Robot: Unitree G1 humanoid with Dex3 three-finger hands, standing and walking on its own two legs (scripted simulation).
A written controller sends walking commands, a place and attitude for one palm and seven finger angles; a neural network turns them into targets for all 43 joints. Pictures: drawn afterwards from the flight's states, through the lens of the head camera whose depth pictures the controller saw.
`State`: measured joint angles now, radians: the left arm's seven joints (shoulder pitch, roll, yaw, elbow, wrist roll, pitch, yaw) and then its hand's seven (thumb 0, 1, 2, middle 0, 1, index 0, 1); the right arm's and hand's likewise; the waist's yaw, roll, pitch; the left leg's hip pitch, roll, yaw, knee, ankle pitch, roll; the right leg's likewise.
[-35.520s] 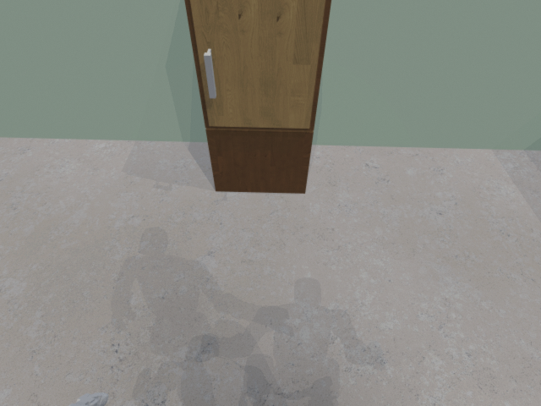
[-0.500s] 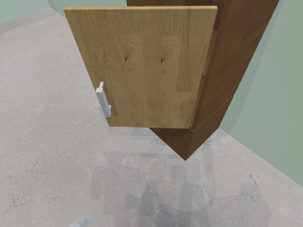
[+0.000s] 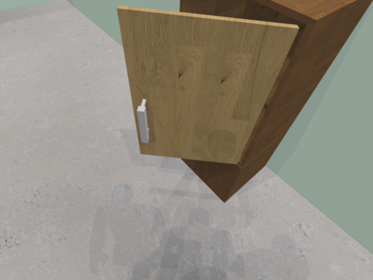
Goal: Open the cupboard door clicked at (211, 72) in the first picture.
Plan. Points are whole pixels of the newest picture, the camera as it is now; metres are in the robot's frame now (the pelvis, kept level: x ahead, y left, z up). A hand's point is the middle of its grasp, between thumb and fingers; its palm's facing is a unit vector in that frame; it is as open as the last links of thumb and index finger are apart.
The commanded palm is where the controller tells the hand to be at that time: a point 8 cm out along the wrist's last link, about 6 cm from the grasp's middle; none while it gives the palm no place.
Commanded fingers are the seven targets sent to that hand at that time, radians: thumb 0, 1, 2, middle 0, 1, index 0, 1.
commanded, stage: come to a stop and stand still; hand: left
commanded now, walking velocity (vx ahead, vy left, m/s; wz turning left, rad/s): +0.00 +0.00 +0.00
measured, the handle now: (144, 121) +0.60 +0.18 -0.11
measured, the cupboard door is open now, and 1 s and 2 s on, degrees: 44 44 44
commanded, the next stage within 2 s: look again from close up in 1.42 s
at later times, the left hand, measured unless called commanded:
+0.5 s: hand out of the picture +0.01 +0.11 -0.18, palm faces +0.04 -0.98 -0.20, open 7.2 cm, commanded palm none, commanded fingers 0.00 0.90 0.90 -0.20 -0.30 -0.20 -0.30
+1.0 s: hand out of the picture +0.01 +0.10 -0.19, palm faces +0.07 -0.99 -0.15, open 7.4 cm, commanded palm none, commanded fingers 0.00 0.90 0.90 -0.20 -0.30 -0.20 -0.30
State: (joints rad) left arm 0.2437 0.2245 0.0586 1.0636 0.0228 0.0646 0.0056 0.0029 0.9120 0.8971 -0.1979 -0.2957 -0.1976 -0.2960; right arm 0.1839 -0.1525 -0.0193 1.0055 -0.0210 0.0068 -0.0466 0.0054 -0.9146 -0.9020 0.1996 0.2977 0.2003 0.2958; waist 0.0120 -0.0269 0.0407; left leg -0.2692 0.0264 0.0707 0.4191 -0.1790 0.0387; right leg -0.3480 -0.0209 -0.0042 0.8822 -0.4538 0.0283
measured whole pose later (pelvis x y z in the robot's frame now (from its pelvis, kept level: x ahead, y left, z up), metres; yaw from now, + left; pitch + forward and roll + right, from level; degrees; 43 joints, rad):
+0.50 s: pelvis +0.00 -0.06 -0.01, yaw +2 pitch -1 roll +0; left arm 0.24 0.16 0.01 1.12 0.01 0.01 0.03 0.01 0.94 0.90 -0.20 -0.30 -0.20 -0.30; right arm 0.33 -0.14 -0.02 1.17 -0.02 0.03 -0.03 0.01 -0.90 -0.90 0.19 0.30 0.19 0.29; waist -0.03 0.00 0.04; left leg -0.25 0.07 0.01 0.46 -0.19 -0.05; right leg -0.09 0.02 -0.07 0.44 -0.34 -0.04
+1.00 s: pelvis +0.03 -0.06 -0.01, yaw +1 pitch -1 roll +1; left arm 0.29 0.13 0.01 1.14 0.01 0.00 0.03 0.00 0.91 0.90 -0.20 -0.30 -0.20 -0.30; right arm 0.22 -0.15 -0.02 1.14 -0.01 0.00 -0.05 0.01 -0.91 -0.90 0.20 0.30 0.20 0.30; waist 0.00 -0.03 0.04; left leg -0.21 0.06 0.02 0.46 -0.24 -0.05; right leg -0.03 0.00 -0.06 0.41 -0.37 -0.03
